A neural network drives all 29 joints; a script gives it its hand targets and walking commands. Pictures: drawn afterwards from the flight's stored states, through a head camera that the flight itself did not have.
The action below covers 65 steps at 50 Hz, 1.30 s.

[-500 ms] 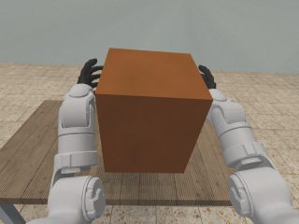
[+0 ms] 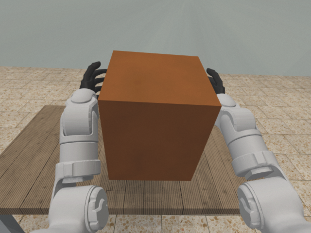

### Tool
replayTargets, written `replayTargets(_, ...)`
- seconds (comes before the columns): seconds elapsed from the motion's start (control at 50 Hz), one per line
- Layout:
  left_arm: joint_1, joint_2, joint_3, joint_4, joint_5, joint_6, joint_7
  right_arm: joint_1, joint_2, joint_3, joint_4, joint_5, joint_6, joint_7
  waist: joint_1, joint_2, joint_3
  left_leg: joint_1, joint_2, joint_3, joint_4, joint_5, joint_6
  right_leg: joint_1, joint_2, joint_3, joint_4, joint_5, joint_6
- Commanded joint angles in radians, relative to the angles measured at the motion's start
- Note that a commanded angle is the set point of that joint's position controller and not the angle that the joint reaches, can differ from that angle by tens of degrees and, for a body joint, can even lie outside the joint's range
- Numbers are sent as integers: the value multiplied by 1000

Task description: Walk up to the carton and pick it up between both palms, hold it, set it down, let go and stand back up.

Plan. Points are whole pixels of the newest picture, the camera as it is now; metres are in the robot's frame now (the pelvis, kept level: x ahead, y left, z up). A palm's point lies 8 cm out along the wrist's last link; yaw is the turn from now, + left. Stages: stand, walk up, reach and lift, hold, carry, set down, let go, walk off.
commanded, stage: hold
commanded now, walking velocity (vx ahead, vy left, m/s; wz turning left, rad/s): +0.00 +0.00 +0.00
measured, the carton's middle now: (153, 118) +0.35 +0.01 +0.20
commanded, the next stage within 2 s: set down in 0.96 s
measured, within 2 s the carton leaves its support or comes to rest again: neither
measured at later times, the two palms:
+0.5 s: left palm (87, 94) +0.36 +0.16 +0.27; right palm (213, 97) +0.37 -0.14 +0.25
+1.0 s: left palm (87, 94) +0.36 +0.16 +0.27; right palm (214, 98) +0.37 -0.15 +0.25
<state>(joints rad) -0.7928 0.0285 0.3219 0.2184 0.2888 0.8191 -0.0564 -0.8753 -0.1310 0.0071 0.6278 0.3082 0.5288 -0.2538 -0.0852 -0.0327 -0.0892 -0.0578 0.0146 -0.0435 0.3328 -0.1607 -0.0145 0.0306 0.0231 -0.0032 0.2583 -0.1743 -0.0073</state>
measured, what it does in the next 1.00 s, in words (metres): stands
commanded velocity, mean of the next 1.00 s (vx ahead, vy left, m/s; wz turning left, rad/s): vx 0.00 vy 0.00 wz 0.00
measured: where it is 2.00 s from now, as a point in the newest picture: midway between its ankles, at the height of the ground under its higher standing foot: outside the picture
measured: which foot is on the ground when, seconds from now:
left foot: down 0.00-1.00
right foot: down 0.00-1.00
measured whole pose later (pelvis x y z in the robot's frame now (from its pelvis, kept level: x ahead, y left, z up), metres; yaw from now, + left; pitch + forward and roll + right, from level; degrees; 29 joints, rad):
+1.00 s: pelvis +0.00 +0.00 +0.00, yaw +0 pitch -7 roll -1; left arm -0.80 0.02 0.34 0.22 0.31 0.83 -0.06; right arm -0.89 -0.13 0.01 0.65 0.32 0.53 -0.25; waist -0.07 -0.03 -0.08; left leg -0.05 0.02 -0.04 0.33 -0.16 -0.01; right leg 0.03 0.02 0.00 0.27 -0.18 -0.01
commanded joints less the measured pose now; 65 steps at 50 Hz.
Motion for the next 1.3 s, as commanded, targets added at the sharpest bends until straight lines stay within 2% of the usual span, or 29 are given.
replayTargets(0.0, -597, -590, -409, -7, -147, -49, -136, -812, 637, 279, -329, 123, -50, 94, -15, 27, -258, 110, -65, 52, -16, 187, 1, 10, 45, -21, -20, 232, 69)
replayTargets(0.1, -610, -591, -404, -8, -140, -47, -130, -828, 627, 280, -315, 137, -54, 104, 4, 46, -261, 118, -56, 49, -12, 215, -4, -4, 54, -23, -23, 188, 56)
replayTargets(0.24, -620, -602, -408, -2, -144, -46, -121, -832, 613, 264, -289, 138, -55, 116, 3, 53, -255, 118, -48, 52, -16, 206, -8, -29, 58, -22, -31, 140, 46)
replayTargets(0.26, -610, -587, -350, 35, -88, -34, -116, -819, 587, 252, -190, 129, -40, 121, 38, 78, -182, 91, -39, 54, -39, 174, -11, -36, 58, -23, -31, 80, 32)
replayTargets(0.28, -633, -602, -376, -10, -104, -35, -117, -832, 606, 249, -226, 128, -52, 125, 34, 78, -240, 74, -34, 54, -40, 177, -11, -7, 64, -25, -21, 76, 29)
replayTargets(0.32, -634, -608, -394, -26, -119, -36, -114, -842, 615, 249, -254, 132, -60, 124, 22, 76, -270, 84, -38, 56, -23, 218, -18, 16, 64, -21, -12, 134, 30)
replayTargets(0.34, -626, -606, -399, -24, -124, -34, -112, -848, 612, 252, -265, 134, -61, 122, 19, 69, -281, 98, -42, 55, -14, 234, -19, 16, 62, -21, -13, 158, 34)
replayTargets(0.4, -629, -596, -391, 0, -125, -38, -116, -840, 622, 241, -255, 117, -58, 116, 5, 47, -252, 82, -47, 57, -26, 177, -8, 1, 55, -22, -19, 141, 44)
replayTargets(0.48, -625, -595, -401, -22, -132, -43, -123, -832, 624, 252, -281, 122, -57, 101, -9, 49, -273, 103, -54, 56, -11, 222, -15, 24, 53, -23, -13, 207, 51)
replayTargets(0.6, -607, -583, -393, -35, -125, -38, -132, -826, 631, 276, -308, 137, -53, 95, 5, 44, -271, 99, -57, 56, -8, 244, -13, 41, 53, -25, -9, 232, 57)
replayTargets(0.68, -594, -585, -407, -52, -125, -30, -132, -819, 625, 283, -329, 142, -54, 92, 0, 55, -279, 115, -58, 54, 0, 263, -18, 45, 53, -26, -7, 251, 56)
replayTargets(0.76, -605, -580, -388, -35, -115, -32, -127, -834, 635, 285, -308, 135, -53, 100, 20, 35, -252, 92, -55, 59, -20, 207, -4, 24, 53, -25, -15, 182, 55)
replayTargets(0.86, -609, -582, -393, -33, -121, -32, -130, -826, 634, 275, -301, 132, -51, 98, 8, 44, -261, 101, -56, 61, -14, 211, -7, 24, 50, -22, -13, 203, 56)
replayTargets(0.92, -602, -582, -390, -38, -119, -31, -130, -824, 632, 282, -306, 135, -51, 95, 13, 42, -263, 105, -56, 60, -13, 221, -8, 26, 52, -24, -14, 207, 56)
replayTargets(0.98, -651, -551, -366, -60, -114, -40, -144, -822, 610, 245, -289, 107, -55, 107, 11, 43, -243, 103, -58, 61, -23, 179, -3, 2, 47, -30, -15, 140, 59)
replayTargets(1.06, -663, -538, -345, -21, -92, -84, -158, -833, 587, 193, -252, 41, -116, 127, 8, 60, -253, 132, -56, 69, -26, 180, -5, 1, 41, -47, -14, 120, 53)
replayTargets(1.18, -573, -509, -256, 76, -3, -166, -177, -782, 527, 97, -135, -106, -289, 177, 32, 33, -169, 179, -44, 95, -46, 197, 4, 10, 41, -90, -28, 64, 41)
replayTargets(1.22, -534, -493, -227, 107, 27, -181, -186, -737, 503, 63, -82, -146, -336, 192, 30, 23, -105, 174, -41, 103, -60, 179, 11, 12, 36, -99, -40, 35, 40)
replayTargets(1.28, -495, -494, -236, 94, 36, -199, -188, -706, 490, 52, -92, -178, -402, 205, 29, 23, -97, 180, -39, 112, -51, 216, 11, 23, 33, -109, -40, 52, 38)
